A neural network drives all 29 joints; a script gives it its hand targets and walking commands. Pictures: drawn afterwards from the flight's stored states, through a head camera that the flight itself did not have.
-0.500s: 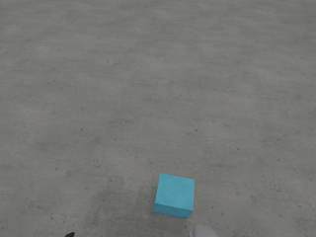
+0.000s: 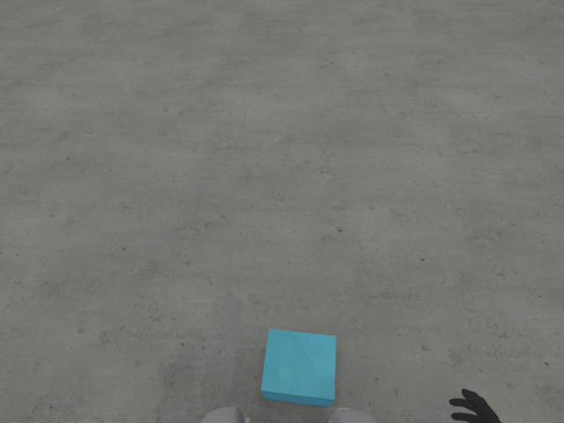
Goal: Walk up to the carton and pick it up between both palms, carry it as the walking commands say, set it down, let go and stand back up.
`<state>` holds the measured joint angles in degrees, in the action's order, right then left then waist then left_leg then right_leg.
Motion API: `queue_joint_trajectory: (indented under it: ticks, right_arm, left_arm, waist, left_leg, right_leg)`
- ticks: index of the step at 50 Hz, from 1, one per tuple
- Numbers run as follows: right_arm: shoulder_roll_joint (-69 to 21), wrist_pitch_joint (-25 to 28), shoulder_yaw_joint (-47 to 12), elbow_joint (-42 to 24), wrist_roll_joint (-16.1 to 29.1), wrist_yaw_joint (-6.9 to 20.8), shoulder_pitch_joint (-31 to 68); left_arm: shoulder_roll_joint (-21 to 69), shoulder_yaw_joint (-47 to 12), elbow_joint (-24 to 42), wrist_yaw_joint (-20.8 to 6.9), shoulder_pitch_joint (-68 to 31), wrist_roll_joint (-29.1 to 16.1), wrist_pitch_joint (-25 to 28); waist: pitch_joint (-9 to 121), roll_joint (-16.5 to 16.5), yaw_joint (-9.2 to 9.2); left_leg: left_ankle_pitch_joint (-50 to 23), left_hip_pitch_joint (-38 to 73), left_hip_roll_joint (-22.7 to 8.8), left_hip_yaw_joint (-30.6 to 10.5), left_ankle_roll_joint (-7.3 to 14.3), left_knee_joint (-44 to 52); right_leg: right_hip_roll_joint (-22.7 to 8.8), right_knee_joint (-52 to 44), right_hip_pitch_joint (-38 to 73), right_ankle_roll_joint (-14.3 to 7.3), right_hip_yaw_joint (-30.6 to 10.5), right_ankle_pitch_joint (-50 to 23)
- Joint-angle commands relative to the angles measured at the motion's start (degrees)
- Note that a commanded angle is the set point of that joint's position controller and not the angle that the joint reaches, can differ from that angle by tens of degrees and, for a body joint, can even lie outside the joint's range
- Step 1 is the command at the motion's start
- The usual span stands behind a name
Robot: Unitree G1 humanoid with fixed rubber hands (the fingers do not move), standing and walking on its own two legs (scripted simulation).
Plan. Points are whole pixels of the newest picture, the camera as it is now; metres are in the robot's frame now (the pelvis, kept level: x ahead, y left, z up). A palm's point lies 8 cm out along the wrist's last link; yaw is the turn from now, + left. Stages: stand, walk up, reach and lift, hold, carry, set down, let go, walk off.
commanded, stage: walk up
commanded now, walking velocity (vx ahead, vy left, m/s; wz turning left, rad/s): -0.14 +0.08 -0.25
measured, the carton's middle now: (299, 369) +0.30 -0.01 -0.66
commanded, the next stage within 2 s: stand in 1.20 s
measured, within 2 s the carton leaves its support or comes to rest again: neither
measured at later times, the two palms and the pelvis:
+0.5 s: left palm out of the picture +0.04 +0.32 -0.12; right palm out of the picture +0.05 -0.23 -0.08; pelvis -0.05 +0.06 +0.01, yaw -4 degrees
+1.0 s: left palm out of the picture +0.04 +0.30 -0.10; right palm out of the picture -0.07 -0.22 -0.12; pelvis -0.10 +0.05 +0.01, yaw -10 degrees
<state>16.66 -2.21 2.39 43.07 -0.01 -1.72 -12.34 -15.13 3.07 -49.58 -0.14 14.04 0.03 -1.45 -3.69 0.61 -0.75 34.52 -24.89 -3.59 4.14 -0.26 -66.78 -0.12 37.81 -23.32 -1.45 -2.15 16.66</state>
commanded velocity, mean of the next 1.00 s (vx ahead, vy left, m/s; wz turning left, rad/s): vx -0.07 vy -0.02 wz -0.12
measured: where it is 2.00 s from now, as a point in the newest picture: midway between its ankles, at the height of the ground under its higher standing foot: outside the picture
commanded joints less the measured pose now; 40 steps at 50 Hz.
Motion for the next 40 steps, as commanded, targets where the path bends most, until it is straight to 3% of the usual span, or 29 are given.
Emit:
queue_joint_trajectory:
  ticks: [1,2,3,5,6,7,10,11,12,15,16,17,18,19,20,22,23,25,27,28,29,30,32,33,34,35,36,37,40]
  right_arm:
    - [4.4,-3.8,1.8,-3.9,-0.3,1.1,3.7]
    - [3.2,-3.7,1.4,-4.5,-0.1,1.2,4.0]
    - [3.4,-3.9,1.4,-4.4,-0.2,1.3,4.4]
    - [3.7,-4.0,1.1,-5.0,-0.4,1.4,6.7]
    - [3.1,-4.3,0.9,-4.7,-0.5,1.2,7.1]
    - [3.8,-4.0,0.9,-5.5,-0.3,1.1,8.3]
    - [3.3,-3.7,0.6,-4.6,0.0,0.6,7.8]
    - [3.1,-3.0,0.4,-4.8,0.1,0.5,7.1]
    - [3.2,-2.9,0.5,-3.2,0.1,0.3,5.9]
    - [2.6,-1.8,0.2,-1.1,0.1,-0.2,0.8]
    - [5.3,-1.5,0.8,-0.1,-0.4,-0.3,-1.9]
    - [10.6,-1.0,2.0,0.6,-1.3,-0.3,-4.3]
    - [13.2,-0.9,2.7,-0.3,-1.5,-0.2,-0.5]
    - [12.7,-0.8,2.4,-0.2,-1.2,0.0,3.4]
    - [11.0,-0.7,2.1,-1.6,-0.5,-0.1,7.5]
    - [8.0,0.3,1.0,-1.5,-0.1,-0.5,10.5]
    - [8.8,0.5,1.2,-0.9,-0.5,-0.6,8.1]
    - [8.9,0.5,1.5,0.3,-0.7,-0.4,4.1]
    - [9.0,0.9,1.3,0.4,-1.4,0.1,1.4]
    - [7.7,1.0,0.9,0.5,-1.5,0.3,1.7]
    - [8.5,0.9,1.2,0.6,-1.6,0.5,1.1]
    - [8.5,0.7,1.3,0.7,-1.6,0.8,1.5]
    - [6.3,-0.1,0.8,0.9,-1.2,1.7,2.2]
    - [3.8,-0.6,0.3,2.1,-0.6,1.9,0.6]
    - [1.3,-0.6,-0.3,2.6,-0.2,1.7,-1.8]
    - [-0.3,-0.6,-1.2,2.3,0.1,1.8,-2.2]
    - [0.5,-1.3,-0.7,2.4,-0.3,1.9,0.1]
    - [0.9,-1.5,-0.7,2.6,-0.6,2.0,0.4]
    - [3.4,-0.5,0.3,3.5,-0.6,2.5,1.6]
  left_arm:
    - [-10.8,2.5,4.8,2.1,10.1,2.1,2.1]
    - [-9.8,2.3,4.2,2.1,9.1,1.9,1.8]
    - [-9.2,2.3,5.0,2.1,7.9,1.9,1.5]
    - [-9.4,2.3,6.3,2.0,5.6,2.0,0.9]
    - [-9.6,2.3,7.2,1.8,5.8,2.2,0.8]
    - [-10.3,2.5,7.9,1.9,3.3,2.1,0.0]
    - [-11.4,2.6,8.0,1.5,4.3,2.6,-0.7]
    - [-12.2,2.6,7.9,1.8,1.2,2.1,-1.4]
    - [-12.6,2.6,8.0,1.5,1.8,2.3,-1.5]
    - [-11.9,2.5,6.8,1.7,-0.8,1.4,-3.4]
    - [-9.8,2.4,6.3,1.7,1.0,1.3,-3.5]
    - [-6.1,1.9,6.8,1.7,3.2,1.2,-3.5]
    - [-6.5,2.4,7.7,1.4,1.5,2.1,-3.7]
    - [-7.8,2.8,7.6,1.0,1.7,2.4,-3.9]
    - [-8.2,2.9,7.2,0.4,0.8,1.8,-3.9]
    - [-7.8,2.7,3.5,-0.5,2.1,1.4,-3.7]
    - [-7.8,2.9,3.3,-0.7,2.4,1.5,-3.7]
    - [-7.3,2.5,3.7,-0.8,1.2,1.4,-3.8]
    - [-6.1,1.9,5.9,-0.9,-3.7,0.8,-3.5]
    - [-4.3,1.0,7.4,-0.9,-5.4,0.4,-2.9]
    - [-4.1,0.7,7.8,-0.7,-5.3,0.3,-2.5]
    - [-3.8,0.6,7.3,-0.5,-4.2,0.5,-2.3]
    - [-2.6,0.1,4.3,-0.2,0.2,1.4,-1.6]
    - [-3.5,0.3,2.5,0.0,0.6,1.8,-1.1]
    - [-5.7,1.0,2.2,0.2,0.9,2.1,-0.4]
    - [-9.0,1.3,2.9,0.3,0.0,2.2,0.3]
    - [-9.7,1.0,3.8,0.4,-1.5,2.3,0.4]
    - [-8.6,0.3,3.9,0.6,-3.9,2.2,0.4]
    - [-7.0,-0.3,3.3,0.8,-5.6,1.9,1.0]
  waist:
    - [6.4,3.9,-2.29]
    - [7.5,7.1,-1.01]
    - [6.7,7.2,-0.73]
    - [5.6,9.9,-0.28]
    - [4.7,8.8,-0.48]
    - [4.4,10.4,0.17]
    - [4.0,10.8,-1.16]
    - [4.1,13.7,0.15]
    - [3.6,11.0,-0.61]
    - [3.3,11.2,3.15]
    - [3.5,4.6,4.15]
    - [4.8,-15.5,4.39]
    - [0.6,-16.9,3.19]
    - [-3.0,-13.6,0.82]
    - [-3.8,-7.1,-0.21]
    - [-2.0,-6.5,-2.21]
    - [0.9,-7.5,-1.6]
    - [3.2,-8.4,0.2]
    - [4.0,-11.1,1.94]
    - [5.0,-14.9,2.45]
    - [6.4,-18.4,3.26]
    - [6.9,-18.3,2.36]
    - [8.0,-13.6,0.7]
    - [5.3,-8.4,0.58]
    - [4.8,0.8,0.93]
    - [3.3,12.7,1.19]
    - [0.1,15.0,0.07]
    - [-3.1,11.0,0.77]
    - [1.2,10.3,0.79]
  left_leg:
    - [-5.6,-8.2,1.8,-8.6,-3.0,-1.7]
    - [-6.0,-6.8,1.6,-8.1,-3.0,2.3]
    - [-7.6,-5.7,2.2,-7.6,-3.1,2.4]
    - [-9.8,-5.1,3.1,-6.3,-3.5,4.8]
    - [-10.3,-4.6,3.6,-6.1,-3.4,6.1]
    - [-10.9,-2.3,3.5,-5.1,-3.5,8.1]
    - [-9.8,1.6,5.0,-3.3,-3.1,14.5]
    - [-10.2,5.3,4.7,-2.4,-3.2,18.6]
    - [-9.8,5.9,4.9,-2.4,-2.6,20.4]
    - [-18.9,17.9,4.5,-0.1,-2.0,38.7]
    - [-17.8,22.5,-0.6,-5.0,-1.0,43.9]
    - [-17.6,22.6,-17.5,-21.6,3.1,52.1]
    - [-22.5,10.3,-28.8,-26.9,7.4,55.4]
    - [-25.2,2.2,-28.0,-24.4,9.0,56.6]
    - [-30.1,1.2,-24.0,-17.9,10.0,55.5]
    - [-45.2,8.2,-15.5,-7.2,7.8,48.3]
    - [-52.5,13.4,-15.5,-6.5,7.7,45.8]
    - [-55.2,19.4,-15.5,-5.8,8.2,44.0]
    - [-55.7,23.8,-13.9,-5.4,7.0,41.3]
    - [-56.8,22.9,-11.9,-3.1,7.4,40.6]
    - [-55.8,22.5,-12.2,-3.8,7.6,40.2]
    - [-49.3,19.1,-12.5,-5.5,7.8,41.3]
    - [-26.2,13.5,-9.7,-5.0,6.7,43.4]
    - [-19.3,10.6,-6.8,-3.8,4.3,41.9]
    - [-13.6,7.4,-3.0,-1.5,2.6,38.8]
    - [-7.7,4.2,1.6,0.6,0.8,33.7]
    - [-4.6,5.9,1.9,-2.2,1.2,26.7]
    - [-6.5,6.0,2.2,-5.5,1.3,24.8]
    - [-10.3,9.6,2.9,-4.2,0.4,25.7]
  right_leg:
    - [-18.0,-12.9,18.9,-7.4,-23.1,-64.6]
    - [-15.4,-12.8,17.4,-8.0,-19.2,-60.3]
    - [-13.5,-13.6,14.2,-7.0,-18.0,-54.5]
    - [-11.5,-15.3,10.7,-6.9,-17.2,-42.5]
    - [-12.2,-15.6,8.7,-6.9,-18.6,-38.1]
    - [-10.0,-16.2,6.0,-7.1,-16.8,-32.3]
    - [-12.7,-17.7,4.0,-7.4,-21.9,-26.1]
    - [-10.7,-16.9,1.6,-8.0,-19.1,-25.3]
    - [-13.0,-17.4,1.8,-7.6,-22.0,-22.5]
    - [-7.7,-14.0,-4.7,-4.3,-18.7,-12.2]
    - [-4.2,-9.0,-9.3,-2.2,-15.4,-2.8]
    - [2.8,6.5,-14.1,1.5,-5.6,10.8]
    - [2.9,22.3,-12.9,4.8,-3.3,16.5]
    - [1.2,30.5,-9.5,5.5,-4.4,15.0]
    - [1.5,34.5,-7.6,6.0,-3.5,11.4]
    - [1.1,36.5,-7.2,5.8,-2.0,6.6]
    - [1.6,36.2,-8.7,6.1,-1.5,7.5]
    - [1.2,32.2,-9.6,6.0,-0.5,8.0]
    - [0.5,19.9,-8.4,6.2,0.0,9.2]
    - [0.6,12.4,-4.8,5.9,1.7,10.3]
    - [0.7,7.2,-1.2,5.6,2.2,10.4]
    - [0.4,2.5,3.0,5.2,2.5,7.7]
    - [1.6,-13.8,15.3,3.8,4.1,-0.2]
    - [0.2,-18.9,18.1,3.3,0.9,-2.6]
    - [-3.9,-20.8,20.1,1.9,-5.9,-2.5]
    - [-12.9,-24.0,15.3,-0.6,-18.5,-2.1]
    - [-16.0,-30.5,6.7,-3.1,-23.1,9.8]
    - [-14.9,-32.1,3.4,-2.6,-22.5,13.3]
    - [-8.7,-26.5,7.6,-2.7,-14.6,-5.9]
